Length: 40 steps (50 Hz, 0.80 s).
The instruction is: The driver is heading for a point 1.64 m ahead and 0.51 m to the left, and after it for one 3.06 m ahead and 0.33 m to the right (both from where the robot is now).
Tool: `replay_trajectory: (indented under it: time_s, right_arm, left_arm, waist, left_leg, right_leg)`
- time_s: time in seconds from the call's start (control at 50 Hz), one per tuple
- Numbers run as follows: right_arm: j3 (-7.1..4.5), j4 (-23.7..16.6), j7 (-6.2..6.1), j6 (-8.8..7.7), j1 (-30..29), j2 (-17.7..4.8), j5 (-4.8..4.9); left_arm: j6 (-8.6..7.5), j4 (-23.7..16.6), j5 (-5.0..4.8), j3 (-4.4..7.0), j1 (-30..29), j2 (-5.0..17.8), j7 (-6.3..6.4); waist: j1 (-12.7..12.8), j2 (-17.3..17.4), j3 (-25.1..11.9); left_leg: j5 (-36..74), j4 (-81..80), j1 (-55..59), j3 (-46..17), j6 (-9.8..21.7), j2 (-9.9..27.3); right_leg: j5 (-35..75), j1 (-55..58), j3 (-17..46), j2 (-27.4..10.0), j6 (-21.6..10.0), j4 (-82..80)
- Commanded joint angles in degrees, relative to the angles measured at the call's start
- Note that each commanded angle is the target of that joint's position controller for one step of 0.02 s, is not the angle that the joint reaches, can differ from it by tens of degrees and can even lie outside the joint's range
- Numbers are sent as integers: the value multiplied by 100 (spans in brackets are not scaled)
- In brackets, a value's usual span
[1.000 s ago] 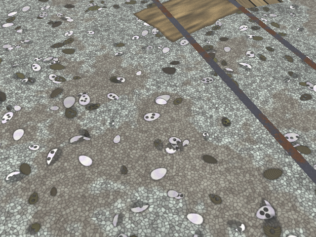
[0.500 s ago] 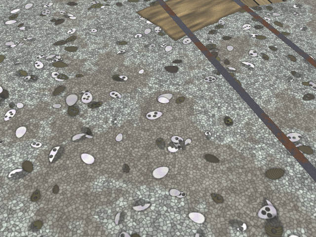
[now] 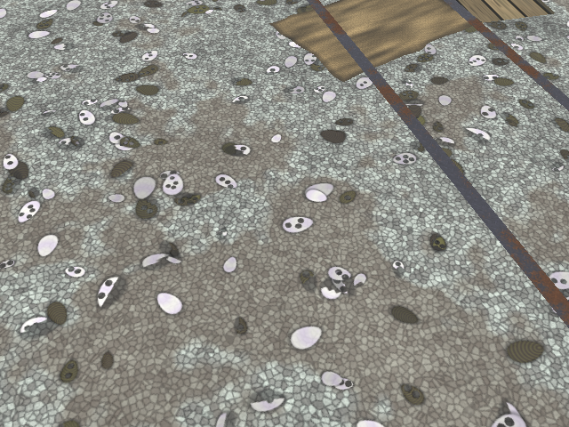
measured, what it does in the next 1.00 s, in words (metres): walks ahead: left foot, then right foot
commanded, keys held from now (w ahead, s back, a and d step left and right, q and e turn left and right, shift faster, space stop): w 1.00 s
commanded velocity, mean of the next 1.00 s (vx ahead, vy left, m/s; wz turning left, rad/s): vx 0.48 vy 0.00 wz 0.00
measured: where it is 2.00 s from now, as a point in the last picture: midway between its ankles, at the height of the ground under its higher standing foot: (262, 241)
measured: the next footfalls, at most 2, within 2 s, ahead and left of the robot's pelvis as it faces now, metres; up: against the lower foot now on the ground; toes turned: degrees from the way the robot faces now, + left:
left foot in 0.14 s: +0.21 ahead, +0.16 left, +0.00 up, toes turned +2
right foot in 0.72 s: +0.58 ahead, -0.02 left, +0.00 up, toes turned -2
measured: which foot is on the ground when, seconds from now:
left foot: up 0.00-0.12, down 0.14-0.72, up 0.74-1.00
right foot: down 0.00-0.14, up 0.16-0.70, down 0.72-1.00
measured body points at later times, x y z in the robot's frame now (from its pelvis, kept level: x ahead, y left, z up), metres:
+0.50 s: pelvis +0.25 +0.10 +0.02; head +0.25 +0.11 +0.47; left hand +0.43 +0.34 -0.08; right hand +0.19 -0.14 -0.12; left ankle +0.17 +0.16 -0.72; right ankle +0.43 -0.07 -0.65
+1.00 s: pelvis +0.55 +0.06 +0.02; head +0.56 +0.06 +0.47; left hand +0.56 +0.32 -0.12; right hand +0.69 -0.20 -0.09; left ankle +0.64 +0.24 -0.65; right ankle +0.54 -0.02 -0.72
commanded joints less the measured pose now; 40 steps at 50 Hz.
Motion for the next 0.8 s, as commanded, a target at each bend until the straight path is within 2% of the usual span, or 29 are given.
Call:
replay_trajectory:
  time_s: [0.02, 0.04, 0.06, 0.08, 0.1, 0.12, 0.14, 0.16, 0.18, 0.2, 0.22, 0.24, 0.26, 0.28, 0.3, 0.34, 0.4, 0.48, 0.54, 0.62, 0.66, 0.68, 0.7, 0.72, 0.74, 0.76, 0.78, 0.8]
  right_arm:
    - [87, -1235, 108, -165, -1658, -209, 20]
    - [134, -1194, 176, -135, -1333, -169, -23]
    - [92, -960, 212, -82, -657, -222, -47]
    - [-94, -690, 161, 25, 66, -560, -48]
    - [-287, -475, 73, 148, 812, -886, -25]
    - [-405, -340, -13, 248, 1443, -1030, -15]
    - [-481, -155, -104, 322, 2080, -1218, -47]
    - [-375, -84, -130, 330, 2067, -1524, -156]
    - [-255, -223, -46, 200, 1703, -1496, -312]
    - [-160, -350, 82, 85, 919, -1095, -219]
    - [-126, -477, 149, 7, 352, -910, -165]
    - [-131, -514, 203, -29, -45, -936, -222]
    - [-125, -504, 210, -38, -188, -880, -313]
    - [-71, -423, 183, -30, -157, -671, -348]
    - [-27, -312, 135, -33, 24, -526, -328]
    - [-7, -133, 45, -36, 422, -526, -273]
    - [-50, -17, -95, 42, 850, -725, -280]
    - [-45, 8, -226, 111, 1080, -732, -244]
    - [-65, 137, -268, 152, 1449, -750, -209]
    - [-116, 267, -273, 284, 1760, -785, -225]
    - [-160, 208, -278, 319, 1614, -906, -249]
    - [-186, 170, -282, 335, 1543, -987, -266]
    - [-205, 131, -275, 369, 1450, -1055, -285]
    - [-190, 33, -250, 385, 1208, -1067, -302]
    - [-108, -147, -227, 341, 1081, -912, -370]
    - [118, -78, -119, 220, 1961, -18, -319]
    - [-20, -86, -97, 51, 1460, -647, -153]
    - [-124, -358, -93, -44, 828, -961, 19]
  left_arm:
    - [138, -118, -12, 110, 430, 856, 128]
    - [174, -355, -25, 107, -255, 959, 166]
    - [177, -498, -2, 150, -632, 1156, 159]
    - [152, -541, 69, 190, -688, 1373, 135]
    - [137, -529, 88, 197, -753, 1463, 113]
    - [127, -506, 72, 172, -737, 1395, 91]
    - [102, -579, 144, 115, -785, 1133, 86]
    - [37, -759, 292, -98, -614, 220, 55]
    - [-119, -799, -88, -128, 427, -222, 61]
    - [-190, -806, -270, -63, 248, 192, 43]
    - [-181, -948, -202, -45, -367, 368, 42]
    - [-101, -926, -87, 6, -645, 510, 90]
    - [-22, -928, -36, 71, -614, 614, 93]
    - [51, -933, -47, 133, -590, 744, 61]
    - [99, -932, -63, 182, -632, 836, 46]
    - [117, -1018, 0, 218, -998, 832, 38]
    - [94, -1316, 81, 214, -1886, 675, -21]
    - [46, -1637, 39, 167, -2916, 561, -122]
    - [25, -1796, 12, 128, -3469, 538, -204]
    - [-67, -2041, -23, 76, -4031, 519, -352]
    - [-112, -2071, -27, 108, -3915, 627, -402]
    - [-117, -2011, -19, 170, -3621, 768, -393]
    - [-117, -1864, -22, 273, -3025, 986, -365]
    - [-107, -1557, -19, 406, -1940, 1258, -316]
    - [-62, -1287, 89, 517, -704, 1679, -234]
    - [-37, -1142, 134, 521, -433, 1764, -258]
    - [-18, -1102, 72, 390, -578, 1242, -238]
    - [-26, -1201, 52, 322, -1204, 1071, -212]
  waist:
    - [168, -594, 954]
    - [-152, -512, 776]
    - [-449, -665, 434]
    - [-809, -822, 156]
    - [-1256, -838, -147]
    - [-1682, -596, -437]
    - [-2007, 70, -550]
    - [-1404, 2086, -486]
    - [-713, 3073, -804]
    - [-416, 1607, -30]
    - [-400, 621, 376]
    - [-285, -79, 411]
    - [-149, 83, 285]
    - [-59, 452, 268]
    - [-44, 657, 332]
    - [-95, 449, 438]
    - [-290, 185, 413]
    - [-530, 276, 511]
    - [-698, 279, 676]
    - [-768, 333, 789]
    - [-554, 488, 610]
    - [-368, 653, 340]
    - [-48, 819, -74]
    - [493, 870, -677]
    - [872, 333, -1574]
    - [310, -1193, -2400]
    - [548, -670, -1954]
    - [352, -580, -940]
  left_leg:
    - [23, -396, -3272, -411, -25, 805]
    - [1255, -1384, -1407, -169, -105, 659]
    - [2616, -1815, 853, 184, -241, 238]
    - [3142, -1651, 2223, 450, -351, -146]
    - [2729, -1535, 2976, 568, -336, -322]
    - [2299, -1786, 3595, 626, -279, -354]
    - [2055, -2135, 4154, 73, -184, 19]
    - [1127, -3098, 3626, -2104, 92, 1245]
    - [432, -5311, 3668, -5491, 820, 2189]
    - [151, -5515, 3157, -5461, 864, 2361]
    - [856, -5232, 2382, -4328, 793, 2215]
    - [1575, -5027, 1774, -3292, 651, 1879]
    - [1886, -4996, 1539, -2558, 585, 1567]
    - [2162, -5117, 1518, -2063, 502, 1302]
    - [2469, -5240, 1578, -1714, 536, 1137]
    - [3257, -5335, 1892, -1303, 562, 1045]
    - [4057, -5406, 2497, -1103, 540, 1151]
    - [4071, -5613, 2550, -666, 373, 949]
    - [4067, -5636, 2946, -574, 339, 997]
    - [4837, -5212, 3861, -546, 452, 1256]
    - [6135, -4765, 4055, -493, 448, 1336]
    - [7181, -4385, 4137, -491, 412, 1340]
    - [8092, -3689, 4143, -444, 353, 1276]
    - [8156, -2545, 3501, -327, 214, 1094]
    - [6122, -762, 1981, -204, 81, 740]
    - [648, 1245, -372, -464, -252, -430]
    - [222, 1864, -947, -1151, -93, -234]
    - [740, 1768, -1216, -978, -33, 88]
  right_leg:
    - [2122, 1521, 2055, -1987, -1131, -1563]
    - [1753, 139, 1329, -1503, -911, -1862]
    - [1524, -1218, 746, -1104, -801, -2111]
    - [2129, -1714, 442, -903, -708, -1934]
    - [3142, -1705, 69, -701, -540, -1209]
    - [3939, -1660, -249, -480, -347, -43]
    - [3470, -2145, -255, -335, -110, 1639]
    - [-590, -2702, -141, 259, -19, 4192]
    - [-663, -3398, 673, 729, -235, 5428]
    - [85, -3875, 476, 295, -352, 5739]
    - [833, -3805, 255, -81, -497, 5502]
    - [1290, -3362, 204, -417, -531, 5204]
    - [1567, -3054, 225, -607, -564, 4752]
    - [1716, -2837, 217, -717, -595, 4381]
    - [1760, -2822, 119, -725, -603, 4104]
    - [1963, -3187, -60, -708, -570, 3636]
    - [2578, -3914, -167, -699, -392, 2705]
    - [3465, -3654, -437, -467, -263, 1108]
    - [3618, -3611, -546, -321, -265, 412]
    - [3097, -3815, -647, -172, -439, -126]
    - [2681, -3328, -790, 23, -614, -258]
    - [2468, -2812, -901, 204, -712, -233]
    - [2342, -2019, -1011, 394, -854, -267]
    - [2694, -444, -870, 308, -1092, -345]
    - [2670, 1624, 475, -845, -1506, -99]
    - [1675, 3571, 3387, -2250, -2503, -609]
    - [1298, 3138, 3603, -2038, -2234, -1148]
    - [1626, 2131, 2593, -1854, -1957, -1398]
